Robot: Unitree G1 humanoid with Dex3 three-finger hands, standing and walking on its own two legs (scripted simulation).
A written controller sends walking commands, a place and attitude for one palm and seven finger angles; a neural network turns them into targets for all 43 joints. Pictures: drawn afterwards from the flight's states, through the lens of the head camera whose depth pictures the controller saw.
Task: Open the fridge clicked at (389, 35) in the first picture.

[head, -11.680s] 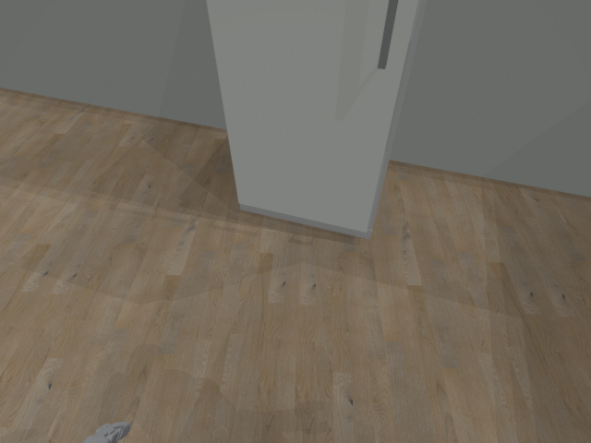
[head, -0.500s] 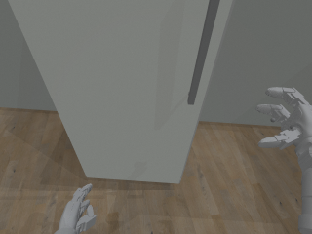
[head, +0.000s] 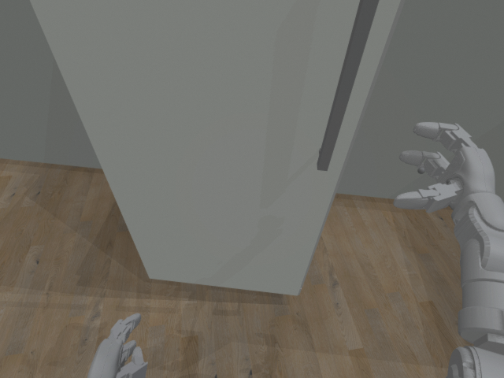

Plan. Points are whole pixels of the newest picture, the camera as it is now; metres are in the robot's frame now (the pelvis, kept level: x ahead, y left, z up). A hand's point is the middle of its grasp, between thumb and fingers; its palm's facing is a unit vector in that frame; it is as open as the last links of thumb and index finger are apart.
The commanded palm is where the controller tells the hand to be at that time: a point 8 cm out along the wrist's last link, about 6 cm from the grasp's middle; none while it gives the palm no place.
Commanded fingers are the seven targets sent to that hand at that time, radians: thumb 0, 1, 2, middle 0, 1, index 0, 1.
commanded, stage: move the hooked fingers beside the handle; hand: right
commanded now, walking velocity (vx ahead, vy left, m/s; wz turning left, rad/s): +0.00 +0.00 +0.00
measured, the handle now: (350, 55) +0.55 -0.11 +0.27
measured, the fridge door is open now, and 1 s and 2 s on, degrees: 0 0 0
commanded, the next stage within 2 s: none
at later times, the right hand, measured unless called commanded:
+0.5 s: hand (393, 143) +0.44 -0.19 +0.18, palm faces +0.06 +1.00 +0.01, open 14.0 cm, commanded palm +0.42 -0.24 +0.17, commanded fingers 0.00 0.50 -0.30 0.30 1.20 0.30 1.20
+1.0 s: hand (378, 137) +0.48 -0.18 +0.16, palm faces +0.07 +1.00 +0.03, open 14.0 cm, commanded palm +0.44 -0.23 +0.17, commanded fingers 0.00 0.50 -0.30 0.30 1.20 0.30 1.20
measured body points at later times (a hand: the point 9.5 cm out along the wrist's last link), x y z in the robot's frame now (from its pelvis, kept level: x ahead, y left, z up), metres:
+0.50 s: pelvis +0.01 +0.01 +0.00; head +0.02 +0.01 +0.45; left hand +0.11 +0.27 -0.11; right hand +0.43 -0.24 +0.18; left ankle -0.02 +0.12 -0.74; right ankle +0.03 -0.12 -0.74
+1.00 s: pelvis +0.01 +0.00 -0.01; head +0.03 +0.00 +0.44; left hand +0.04 +0.27 -0.13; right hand +0.47 -0.24 +0.16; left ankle -0.02 +0.12 -0.74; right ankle +0.03 -0.12 -0.74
